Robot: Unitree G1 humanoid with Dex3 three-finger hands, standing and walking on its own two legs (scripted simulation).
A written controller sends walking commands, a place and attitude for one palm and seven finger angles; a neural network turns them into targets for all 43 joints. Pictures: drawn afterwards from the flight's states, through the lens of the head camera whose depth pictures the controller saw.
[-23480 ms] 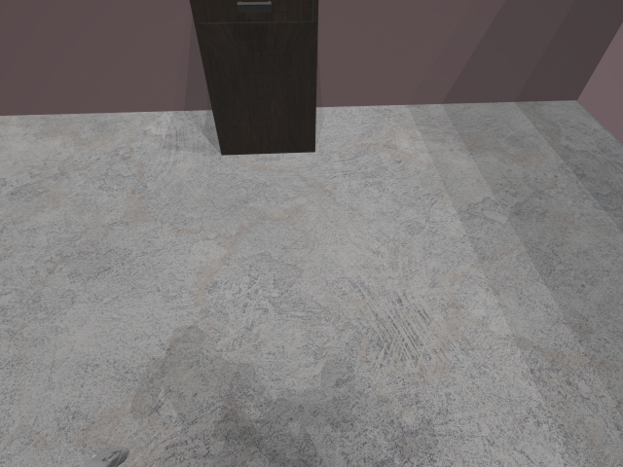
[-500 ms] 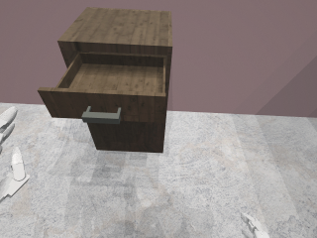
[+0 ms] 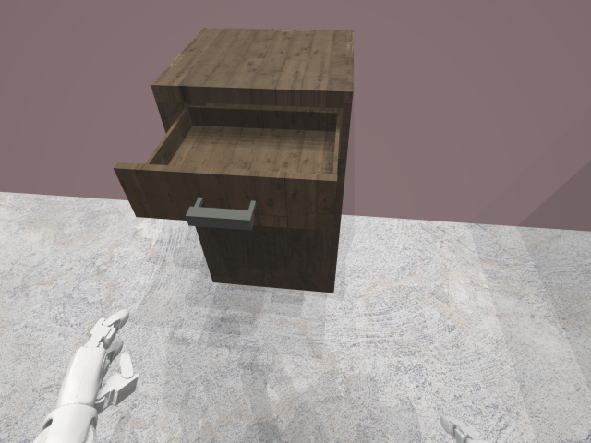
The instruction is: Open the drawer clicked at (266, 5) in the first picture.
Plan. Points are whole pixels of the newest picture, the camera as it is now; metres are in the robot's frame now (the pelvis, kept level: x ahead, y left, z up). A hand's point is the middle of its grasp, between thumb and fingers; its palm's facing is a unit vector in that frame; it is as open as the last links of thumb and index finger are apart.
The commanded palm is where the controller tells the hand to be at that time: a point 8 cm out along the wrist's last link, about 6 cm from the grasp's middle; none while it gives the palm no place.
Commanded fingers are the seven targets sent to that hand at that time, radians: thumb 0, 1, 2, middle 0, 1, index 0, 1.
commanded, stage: let the arm hang, fingers relaxed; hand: left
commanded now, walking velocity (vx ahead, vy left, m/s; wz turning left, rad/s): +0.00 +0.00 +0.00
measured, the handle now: (223, 210) +0.56 +0.18 -0.02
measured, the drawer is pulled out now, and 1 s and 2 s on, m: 0.28 0.28 0.28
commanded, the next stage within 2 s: look to check the result in 0.96 s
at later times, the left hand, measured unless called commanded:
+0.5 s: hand out of the picture -0.06 +0.20 -0.15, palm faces -0.02 -0.98 -0.21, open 7.4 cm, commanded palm none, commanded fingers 0.00 0.90 0.90 -0.20 -0.30 -0.20 -0.30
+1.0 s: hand out of the picture +0.03 +0.19 -0.15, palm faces -0.05 -0.97 -0.22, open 7.4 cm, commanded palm none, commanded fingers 0.00 0.90 0.90 -0.20 -0.30 -0.20 -0.30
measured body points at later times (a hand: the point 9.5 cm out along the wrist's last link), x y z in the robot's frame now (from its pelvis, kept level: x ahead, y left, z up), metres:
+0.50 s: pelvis +0.00 +0.02 +0.02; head +0.04 +0.01 +0.47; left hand -0.06 +0.25 -0.13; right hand -0.04 -0.19 -0.14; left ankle +0.02 +0.11 -0.72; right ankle +0.01 -0.10 -0.72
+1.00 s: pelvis +0.01 +0.01 +0.03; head +0.03 -0.01 +0.47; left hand +0.04 +0.24 -0.13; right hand -0.02 -0.21 -0.14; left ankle +0.02 +0.11 -0.72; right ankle +0.01 -0.10 -0.72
